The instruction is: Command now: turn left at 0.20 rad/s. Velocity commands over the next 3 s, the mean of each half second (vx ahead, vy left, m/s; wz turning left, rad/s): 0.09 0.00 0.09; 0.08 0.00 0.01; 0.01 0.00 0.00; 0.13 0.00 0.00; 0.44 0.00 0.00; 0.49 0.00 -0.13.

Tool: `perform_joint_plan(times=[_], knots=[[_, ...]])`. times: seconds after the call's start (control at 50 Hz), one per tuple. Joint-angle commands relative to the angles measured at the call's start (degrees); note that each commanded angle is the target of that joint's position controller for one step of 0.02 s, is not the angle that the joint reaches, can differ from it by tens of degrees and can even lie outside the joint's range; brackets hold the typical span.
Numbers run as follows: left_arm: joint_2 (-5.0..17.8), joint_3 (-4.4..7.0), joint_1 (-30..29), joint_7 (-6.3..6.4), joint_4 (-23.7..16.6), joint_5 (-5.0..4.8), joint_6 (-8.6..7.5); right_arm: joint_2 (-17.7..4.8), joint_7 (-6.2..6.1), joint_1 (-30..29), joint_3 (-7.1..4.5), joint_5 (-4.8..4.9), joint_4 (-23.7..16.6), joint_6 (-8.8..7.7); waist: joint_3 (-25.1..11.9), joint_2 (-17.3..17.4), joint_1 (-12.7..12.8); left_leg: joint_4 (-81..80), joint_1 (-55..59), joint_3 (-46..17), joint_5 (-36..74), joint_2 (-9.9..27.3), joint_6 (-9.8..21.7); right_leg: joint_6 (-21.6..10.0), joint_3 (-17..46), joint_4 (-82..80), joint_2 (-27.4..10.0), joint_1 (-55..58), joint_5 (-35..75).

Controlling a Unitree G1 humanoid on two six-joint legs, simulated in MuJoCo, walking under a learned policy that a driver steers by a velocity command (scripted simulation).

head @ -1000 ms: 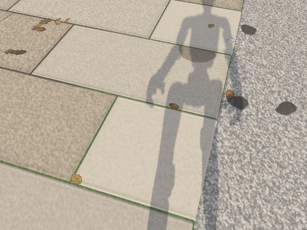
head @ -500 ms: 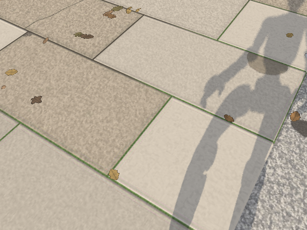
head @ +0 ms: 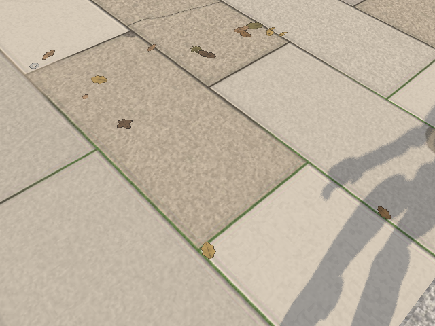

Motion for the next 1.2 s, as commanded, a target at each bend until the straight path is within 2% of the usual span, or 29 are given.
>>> perform_joint_plan(times=[0.02, 0.08, 0.12, 0.14, 0.16, 0.18, 0.2, 0.26, 0.3, 0.36, 0.4, 0.44, 0.46, 0.48, 0.5, 0.52, 0.54, 0.56, 0.58, 0.62, 0.64, 0.7, 0.78, 0.8, 0.82, 0.84, 0.88, 0.98, 1.2], knots=[[4.0, 0.5, -2.7, -0.4, -3.7, -0.3, -1.02, -9.3, 0.25, 0.2, -2.23, -0.21, -2.4, -0.45, -2.7, 9.8, -1.8, -5.9, 4.4, -13.2, 11.5, 15.0, 9.3, 0.0, -0.5, -5.8, -0.3, 2.5, -3.2], [3.5, 0.2, -1.4, -0.76, -3.1, -0.46, -1.66, -8.2, 0.47, -0.9, -1.65, 0.21, -1.7, -0.27, -2.7, 8.9, -0.9, -3.7, 4.7, -14.5, 14.5, 14.6, 9.0, -1.0, -1.3, -14.5, 0.4, 7.6, -1.8], [3.2, -0.15, 1.3, -1.31, -1.9, 0.29, -2.33, -7.3, 0.39, -0.7, -1.17, 0.8, -0.9, -0.26, -3.6, 6.7, 1.1, -1.5, 3.2, -13.3, 16.3, 12.3, 5.8, -2.7, -0.9, -27.0, 0.0, 16.2, 12.1], [5.5, 0.13, 3.0, -1.3, -1.6, 1.09, -2.51, -6.3, 0.43, 0.7, -0.81, 0.2, -0.7, -0.71, -5.9, 4.1, 0.7, 0.1, 0.8, -11.8, 12.9, 10.4, 3.3, -4.0, 2.5, -26.4, -4.0, 22.5, 21.4], [9.7, 1.05, 2.6, -1.27, -1.5, 1.07, -2.31, -6.3, 0.9, 3.5, -1.05, -0.59, -0.7, -1.36, -6.7, -2.9, -2.6, 2.6, -2.2, -7.2, 6.3, 5.5, 1.2, -6.5, 4.5, -22.2, -7.3, 25.2, 29.4], [7.4, 0.74, 1.1, -1.56, -1.2, 0.44, -2.08, -5.2, 1.02, 2.6, -0.87, -0.63, -0.4, -1.58, -6.9, -6.7, -2.4, 2.7, -0.9, -3.3, 1.1, 2.7, -0.9, -8.9, 5.0, -22.8, -7.3, 21.6, 21.8], [4.7, 0.06, -0.4, -1.84, -1.7, 0.45, -2.14, -6.1, 1.01, -0.1, -1.02, -0.56, -0.4, -1.44, -5.3, -5.7, -1.2, 3.2, 0.4, -2.8, 0.4, 2.6, -1.8, -8.9, 5.2, -24.2, -6.4, 18.6, 15.2], [3.9, -0.47, 0.2, -1.83, -1.0, 0.89, -2.97, -5.3, 0.6, -0.6, -1.19, -0.23, 0.0, 0.04, -4.0, -3.9, -0.5, 3.7, 1.6, -2.8, -0.5, 2.6, -1.2, -6.8, 3.3, -25.1, -4.0, 15.5, 3.8], [5.4, -0.08, 2.9, -1.63, 0.2, 0.04, -3.0, -5.3, 0.66, 0.6, -1.5, 0.53, 0.7, 0.17, -0.1, -4.2, 0.2, 6.3, -3.0, -0.5, -17.5, 0.6, 0.0, -8.5, 4.8, -26.5, -3.8, 13.4, -15.3], [8.5, 0.56, 6.0, -1.01, 0.6, -0.97, -3.84, -3.6, 1.21, -1.1, -1.42, 1.81, -0.2, -2.4, 6.5, -8.2, 0.8, 14.9, -11.6, 4.1, -16.2, 0.9, 0.1, -15.3, 20.0, -35.1, -14.0, 13.6, -29.6], [8.9, 0.75, 4.5, -1.02, 0.0, -1.16, -4.28, -3.9, 1.71, -0.6, -1.74, 1.87, 0.2, -3.91, 7.4, -7.7, -0.1, 14.9, -9.1, 3.5, -13.0, 3.4, 0.9, -16.7, 22.1, -36.2, -16.2, 11.0, -24.8], [7.2, 0.13, -0.6, -1.66, -1.5, -1.43, -4.01, -3.4, 1.92, 4.9, -2.06, 1.79, 2.8, -4.45, 5.9, -6.2, -3.8, 4.9, 3.8, 5.0, -9.6, 2.3, 1.8, -12.9, 13.0, -32.3, -10.5, 5.4, -14.3], [5.2, -0.43, -1.8, -1.73, -2.0, -1.08, -3.97, -4.7, 1.77, 7.9, -2.66, 1.16, 4.3, -4.28, 4.1, -3.5, -4.7, 2.5, 9.2, 2.1, -4.2, 3.4, 1.5, -10.2, 7.6, -25.5, -6.6, 3.8, -3.5], [2.1, -1.24, -1.8, -1.55, -3.0, -0.69, -4.28, -8.9, 1.34, 10.8, -3.77, 0.75, 5.0, -4.14, 1.7, 7.6, -3.8, -2.9, 13.4, -10.3, -1.3, 10.5, 4.0, -5.7, -1.9, -11.6, 0.8, 0.0, 1.4], [2.8, -1.27, -1.7, -1.23, -4.1, -0.17, -4.94, -12.8, 1.79, 13.0, -4.57, 0.48, 4.7, -4.02, 0.5, 18.3, -4.3, -7.6, 16.9, -24.6, 10.6, 20.1, 10.0, -3.1, -4.1, -1.0, 4.0, -5.8, -7.4], [4.6, -0.63, -1.4, -1.18, -3.6, -0.33, -4.95, -9.5, 1.83, 13.0, -3.42, -0.35, 4.5, -4.49, 0.7, 15.0, -4.0, -7.2, 18.3, -27.8, 24.2, 24.1, 13.7, -2.5, -0.5, 8.9, 2.4, -10.2, -18.2], [5.1, -0.33, 1.2, -1.37, -2.4, -0.72, -4.57, -8.1, 1.82, 12.1, -2.84, -0.28, 4.5, -4.82, -0.2, 10.2, -2.3, -4.8, 19.0, -23.4, 33.6, 24.0, 13.5, -2.8, 1.0, 15.0, 1.0, -10.8, -18.4], [4.3, -0.37, 2.3, -1.47, -1.3, -0.76, -4.18, -8.7, 1.75, 10.5, -2.97, 0.17, 4.1, -4.85, -1.8, 6.6, -1.4, -4.1, 19.8, -18.8, 36.3, 22.4, 11.7, -3.3, 0.8, 15.9, -0.1, -11.2, -15.5], [3.6, -0.42, 1.4, -1.58, -1.1, -0.68, -3.77, -8.1, 1.57, 8.5, -2.66, 0.73, 3.9, -4.67, -1.4, 4.8, -1.0, -4.4, 19.5, -14.9, 38.2, 20.8, 9.8, -3.5, 0.8, 13.2, -1.6, -11.2, -11.5], [0.8, -1.04, -0.1, -2.07, -0.6, -0.62, -3.16, -5.0, 0.98, 7.3, -1.39, 0.52, 4.8, -3.9, -1.7, 6.6, -0.6, -5.3, 16.6, -7.4, 40.6, 15.9, 6.7, -2.9, -0.8, 4.6, -1.8, -5.4, -4.1], [-0.2, -1.35, -0.6, -2.33, -0.5, -0.55, -3.01, -5.0, 0.69, 7.7, -1.26, 0.26, 5.4, -3.5, -2.2, 7.7, -0.6, -5.0, 15.8, -4.8, 42.4, 14.3, 6.2, -2.5, -1.7, 0.6, -1.2, -2.4, -1.6], [0.4, -1.53, -2.8, -2.25, -0.5, -0.62, -2.56, -8.3, 0.1, 7.4, -1.86, 0.0, 6.4, -2.51, -3.1, 8.5, -1.0, -4.4, 12.3, -2.2, 45.0, 13.4, 6.2, -2.0, -4.2, -8.8, 0.9, 5.5, 2.3], [2.0, -1.11, -2.7, -1.83, 0.3, -0.19, -1.97, -7.6, 0.24, 5.1, -1.64, 1.31, 8.0, -2.11, -1.6, 7.8, 0.8, -3.2, 8.2, -3.2, 34.4, 13.7, 4.9, -4.4, -4.3, -21.4, 1.3, 14.2, 13.3], [3.5, -0.68, -1.9, -1.61, 0.8, 0.57, -2.0, -7.3, 0.46, 6.5, -1.66, 1.26, 9.0, -2.36, -1.7, 5.9, 1.0, -2.5, 7.0, -3.2, 28.6, 12.2, 3.1, -5.6, -2.5, -24.5, 0.3, 18.0, 20.8], [6.5, 0.04, -0.3, -1.23, 1.1, 0.92, -2.03, -6.4, 0.56, 7.5, -1.47, 0.14, 9.3, -2.74, -3.4, 2.8, 0.6, -0.3, 5.0, -1.7, 20.3, 9.6, 0.8, -7.0, 1.4, -23.3, -3.6, 23.4, 34.7], [8.2, 0.45, -0.6, -1.13, 1.7, 0.61, -1.92, -4.9, 0.58, 13.3, -1.4, -0.37, 10.7, -2.8, -5.9, -2.5, -3.0, -0.7, 1.2, 0.1, 8.6, 6.2, -1.6, -10.8, 3.1, -18.7, -6.2, 28.7, 40.3], [3.0, -0.52, -3.3, -1.78, 1.9, -0.39, -1.67, -4.3, 0.1, 10.1, -1.08, -0.08, 11.4, -1.89, -3.4, -2.0, -1.2, -0.5, 0.5, 1.9, 0.1, 4.4, -3.8, -12.1, 3.6, -18.6, -5.3, 25.2, 31.2], [3.1, -0.68, -4.9, -2.63, 3.8, 0.05, -2.73, -5.0, -0.68, 8.3, -1.29, -0.02, 12.4, 0.33, -2.5, -1.2, -1.4, 0.6, 4.8, 1.6, 5.1, 5.0, -3.5, -10.4, 2.4, -18.7, -3.4, 19.3, 29.6], [3.0, -0.8, -5.4, -1.83, 7.7, -0.2, -1.85, -3.8, -0.63, 7.1, -0.7, 0.14, 16.4, 0.52, -1.2, 1.7, -0.8, -0.2, 4.5, 2.2, 2.3, 5.3, -3.7, -9.8, 1.4, -19.2, -1.8, 18.6, 22.7]])
Next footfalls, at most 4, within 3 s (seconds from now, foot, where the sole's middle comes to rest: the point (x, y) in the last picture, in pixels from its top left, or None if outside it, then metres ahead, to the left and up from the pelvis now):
0.14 right None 0.04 -0.16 -0.78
0.80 right None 0.19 -0.14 -0.78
2.50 left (188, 298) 0.57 0.08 -0.78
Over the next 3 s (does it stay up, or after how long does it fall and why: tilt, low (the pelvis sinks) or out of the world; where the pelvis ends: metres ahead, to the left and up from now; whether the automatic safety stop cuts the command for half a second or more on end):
stays up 0.66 -0.04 -0.01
